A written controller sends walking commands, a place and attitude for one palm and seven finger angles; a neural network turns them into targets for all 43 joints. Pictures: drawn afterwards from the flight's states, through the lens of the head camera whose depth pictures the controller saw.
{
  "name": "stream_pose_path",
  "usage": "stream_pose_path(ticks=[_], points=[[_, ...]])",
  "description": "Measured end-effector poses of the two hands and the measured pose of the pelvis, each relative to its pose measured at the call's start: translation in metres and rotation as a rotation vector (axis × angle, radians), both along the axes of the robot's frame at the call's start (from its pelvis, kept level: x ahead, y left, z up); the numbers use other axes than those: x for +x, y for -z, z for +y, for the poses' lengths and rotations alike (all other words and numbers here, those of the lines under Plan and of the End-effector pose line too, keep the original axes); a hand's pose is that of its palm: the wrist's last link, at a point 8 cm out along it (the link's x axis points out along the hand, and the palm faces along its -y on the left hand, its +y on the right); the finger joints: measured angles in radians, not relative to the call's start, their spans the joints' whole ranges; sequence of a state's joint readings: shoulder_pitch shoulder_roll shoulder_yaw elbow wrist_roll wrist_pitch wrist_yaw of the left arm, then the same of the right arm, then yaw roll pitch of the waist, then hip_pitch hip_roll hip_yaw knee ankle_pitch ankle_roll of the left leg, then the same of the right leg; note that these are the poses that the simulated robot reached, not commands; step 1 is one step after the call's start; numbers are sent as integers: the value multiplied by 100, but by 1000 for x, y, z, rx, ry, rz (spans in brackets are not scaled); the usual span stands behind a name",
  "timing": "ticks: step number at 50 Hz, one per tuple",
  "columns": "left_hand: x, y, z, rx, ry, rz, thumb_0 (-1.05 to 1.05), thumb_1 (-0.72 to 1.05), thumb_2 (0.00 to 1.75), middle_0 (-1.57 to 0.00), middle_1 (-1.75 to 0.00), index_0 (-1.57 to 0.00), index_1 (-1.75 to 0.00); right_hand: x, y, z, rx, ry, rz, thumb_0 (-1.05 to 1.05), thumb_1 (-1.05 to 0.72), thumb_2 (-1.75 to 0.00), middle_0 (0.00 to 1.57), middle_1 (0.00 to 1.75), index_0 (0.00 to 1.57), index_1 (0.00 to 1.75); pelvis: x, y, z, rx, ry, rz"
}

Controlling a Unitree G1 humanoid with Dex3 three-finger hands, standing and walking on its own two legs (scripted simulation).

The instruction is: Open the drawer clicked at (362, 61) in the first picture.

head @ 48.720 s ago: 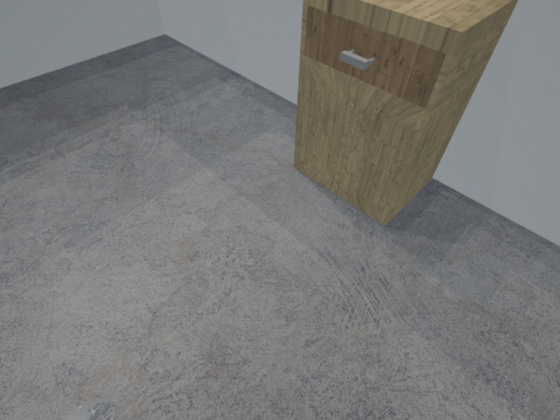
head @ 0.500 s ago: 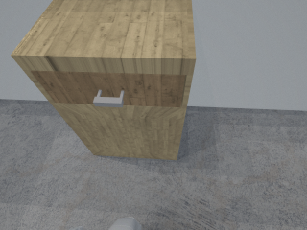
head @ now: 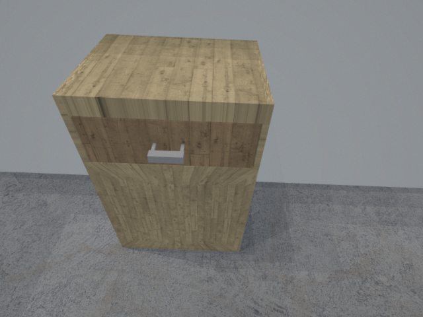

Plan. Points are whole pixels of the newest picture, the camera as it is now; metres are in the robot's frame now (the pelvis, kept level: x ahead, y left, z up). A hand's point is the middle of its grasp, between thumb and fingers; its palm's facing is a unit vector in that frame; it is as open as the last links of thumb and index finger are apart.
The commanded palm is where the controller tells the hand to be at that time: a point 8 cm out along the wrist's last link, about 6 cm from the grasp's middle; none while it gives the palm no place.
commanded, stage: come to a stop and stand still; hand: left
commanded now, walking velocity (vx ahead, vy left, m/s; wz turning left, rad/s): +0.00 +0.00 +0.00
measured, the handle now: (167, 151) +0.57 +0.17 -0.05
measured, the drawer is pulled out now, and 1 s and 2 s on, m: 0.00 0.00 0.00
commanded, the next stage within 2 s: none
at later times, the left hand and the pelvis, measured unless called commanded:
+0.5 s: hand out of the picture -0.07 +0.16 -0.17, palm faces +0.03 -0.98 -0.18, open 7.4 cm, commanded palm none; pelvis -0.05 -0.01 +0.00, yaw +0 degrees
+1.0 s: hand out of the picture -0.17 +0.15 -0.19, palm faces +0.18 -0.96 -0.22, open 7.4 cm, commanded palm none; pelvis -0.12 -0.02 -0.02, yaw +2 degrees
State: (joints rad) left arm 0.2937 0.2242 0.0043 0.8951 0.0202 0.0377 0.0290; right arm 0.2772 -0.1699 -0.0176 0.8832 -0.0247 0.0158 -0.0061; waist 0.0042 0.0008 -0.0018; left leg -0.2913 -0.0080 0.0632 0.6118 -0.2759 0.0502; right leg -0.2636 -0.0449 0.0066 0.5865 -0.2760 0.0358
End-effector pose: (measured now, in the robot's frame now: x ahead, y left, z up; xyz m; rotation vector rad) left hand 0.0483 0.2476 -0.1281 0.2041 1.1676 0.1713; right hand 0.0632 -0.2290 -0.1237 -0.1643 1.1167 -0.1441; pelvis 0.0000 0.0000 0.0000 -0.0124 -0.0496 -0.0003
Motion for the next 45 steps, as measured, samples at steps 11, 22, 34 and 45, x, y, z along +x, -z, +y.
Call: stream_pose_path(ticks=[11,22,34,45], points=[[-66,0,-4,4,-19,122,1,91,90,-20,-30,-20,-30,-81,9,-16,-4,58,162,1,-91,-90,20,30,20,30,-25,-4,-3,9,2,-4],[-122,9,-36,-55,-53,236,1,91,90,-20,-30,-20,-30,-126,14,-17,13,87,245,1,-91,-90,20,30,20,30,-42,-5,-12,7,6,-3],[-134,15,-55,-95,-65,200,1,91,90,-20,-30,-20,-30,-146,18,-1,52,88,249,1,-91,-90,20,30,20,30,-64,-4,-15,3,0,-14],[-168,17,-50,-83,-103,186,0,91,90,-20,-30,-20,-30,-158,23,-5,52,69,230,1,-90,-90,20,30,20,30,-99,1,-18,11,-13,-21]])
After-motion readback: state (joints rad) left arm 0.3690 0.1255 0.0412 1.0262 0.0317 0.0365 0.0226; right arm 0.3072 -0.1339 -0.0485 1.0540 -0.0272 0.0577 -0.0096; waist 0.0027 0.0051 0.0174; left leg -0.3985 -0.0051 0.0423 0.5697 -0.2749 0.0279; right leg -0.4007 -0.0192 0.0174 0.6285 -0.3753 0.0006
